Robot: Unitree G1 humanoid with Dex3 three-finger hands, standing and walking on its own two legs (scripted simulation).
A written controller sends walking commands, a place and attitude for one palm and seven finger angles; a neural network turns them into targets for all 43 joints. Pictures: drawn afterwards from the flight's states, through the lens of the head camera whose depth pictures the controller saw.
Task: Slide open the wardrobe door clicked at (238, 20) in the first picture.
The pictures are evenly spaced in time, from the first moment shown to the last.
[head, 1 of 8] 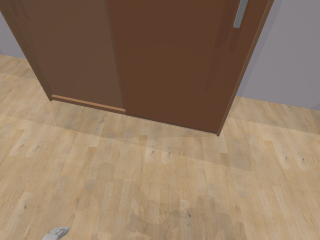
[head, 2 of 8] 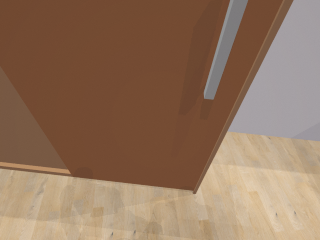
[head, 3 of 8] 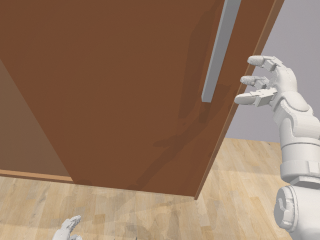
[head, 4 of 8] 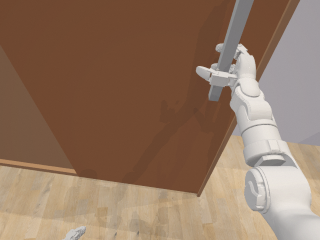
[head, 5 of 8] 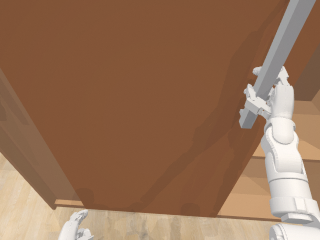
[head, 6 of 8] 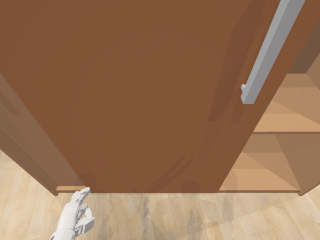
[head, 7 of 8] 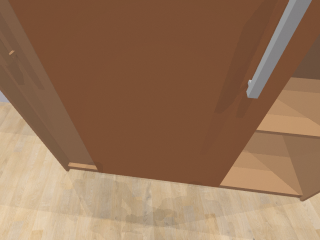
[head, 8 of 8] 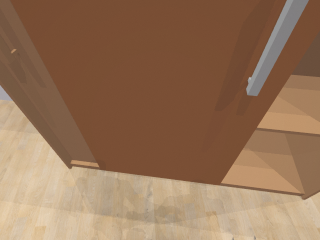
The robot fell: no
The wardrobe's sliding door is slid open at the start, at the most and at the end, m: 0.00 0.55 0.53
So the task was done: yes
